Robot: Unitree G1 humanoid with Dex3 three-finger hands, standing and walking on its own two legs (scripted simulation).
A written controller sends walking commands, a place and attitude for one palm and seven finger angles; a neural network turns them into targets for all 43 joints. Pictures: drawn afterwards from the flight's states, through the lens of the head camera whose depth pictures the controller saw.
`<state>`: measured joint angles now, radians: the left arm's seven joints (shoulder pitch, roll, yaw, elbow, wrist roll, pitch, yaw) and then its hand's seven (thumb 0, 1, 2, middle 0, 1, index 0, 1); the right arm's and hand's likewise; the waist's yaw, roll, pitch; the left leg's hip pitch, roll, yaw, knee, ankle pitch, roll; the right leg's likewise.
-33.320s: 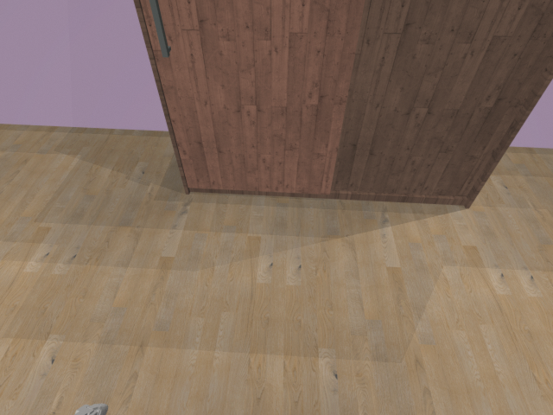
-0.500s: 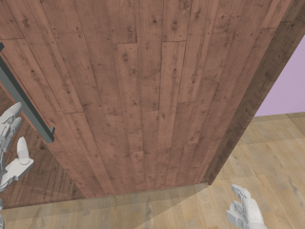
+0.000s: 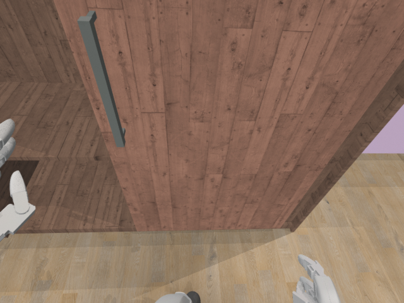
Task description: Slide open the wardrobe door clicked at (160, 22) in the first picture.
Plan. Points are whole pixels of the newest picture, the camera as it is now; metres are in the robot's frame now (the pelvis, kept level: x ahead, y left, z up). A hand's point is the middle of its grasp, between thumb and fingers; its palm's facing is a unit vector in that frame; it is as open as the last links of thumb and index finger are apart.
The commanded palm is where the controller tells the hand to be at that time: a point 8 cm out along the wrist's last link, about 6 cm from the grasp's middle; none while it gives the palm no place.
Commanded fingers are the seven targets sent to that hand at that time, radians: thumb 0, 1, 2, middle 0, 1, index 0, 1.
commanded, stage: step back with the hand held close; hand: left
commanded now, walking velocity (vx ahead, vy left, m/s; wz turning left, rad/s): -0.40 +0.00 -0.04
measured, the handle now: (108, 90) +0.50 +0.28 +0.14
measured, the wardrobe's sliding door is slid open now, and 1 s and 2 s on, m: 0.63 0.63 0.63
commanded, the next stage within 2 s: stop stepping back and stand still in 0.20 s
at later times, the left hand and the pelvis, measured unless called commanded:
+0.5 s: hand out of the picture +0.11 +0.36 +0.18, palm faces +0.39 -0.87 -0.32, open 7.4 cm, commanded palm +0.02 +0.39 +0.19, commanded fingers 0.00 0.90 0.90 -0.20 -0.30 -0.20 -0.30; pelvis -0.13 +0.10 +0.01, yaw -2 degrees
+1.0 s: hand out of the picture -0.02 +0.41 +0.19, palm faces +0.34 -0.81 -0.48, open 7.4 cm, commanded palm -0.06 +0.47 +0.19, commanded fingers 0.00 0.90 0.90 -0.20 -0.30 -0.20 -0.30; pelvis -0.22 +0.18 -0.01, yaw -4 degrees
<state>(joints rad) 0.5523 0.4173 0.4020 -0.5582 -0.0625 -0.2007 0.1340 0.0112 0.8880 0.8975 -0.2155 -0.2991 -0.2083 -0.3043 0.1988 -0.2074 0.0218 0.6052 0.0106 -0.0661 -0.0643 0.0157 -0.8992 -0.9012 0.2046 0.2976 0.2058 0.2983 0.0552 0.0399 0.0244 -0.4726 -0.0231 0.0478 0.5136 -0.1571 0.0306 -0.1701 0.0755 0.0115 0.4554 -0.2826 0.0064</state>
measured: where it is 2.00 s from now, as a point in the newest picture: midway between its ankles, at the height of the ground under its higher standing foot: outside the picture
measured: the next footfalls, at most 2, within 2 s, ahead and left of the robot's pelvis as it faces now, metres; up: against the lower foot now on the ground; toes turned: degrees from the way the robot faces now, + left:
right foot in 0.24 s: -0.04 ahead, -0.11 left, +0.00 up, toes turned -2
left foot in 0.36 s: +0.07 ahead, +0.12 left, +0.00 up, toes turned -3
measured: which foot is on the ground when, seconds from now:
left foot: down 0.00-0.22, up 0.24-0.34, down 0.36-0.56, up 0.58-0.72, down 0.74-1.00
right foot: down 0.00-0.06, up 0.08-0.22, down 0.24-0.36, up 0.38-0.60, down 0.62-0.74, up 0.76-0.92, down 0.94-1.00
